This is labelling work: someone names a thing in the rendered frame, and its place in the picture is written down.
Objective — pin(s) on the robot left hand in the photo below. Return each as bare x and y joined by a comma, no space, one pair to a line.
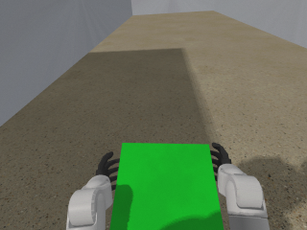
103,168

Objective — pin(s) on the robot right hand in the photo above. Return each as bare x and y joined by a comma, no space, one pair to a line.
222,156

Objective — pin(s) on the left robot forearm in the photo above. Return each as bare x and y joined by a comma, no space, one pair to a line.
87,207

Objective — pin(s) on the right robot forearm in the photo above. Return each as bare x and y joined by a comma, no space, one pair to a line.
245,202

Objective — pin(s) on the carton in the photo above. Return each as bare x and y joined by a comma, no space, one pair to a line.
166,187

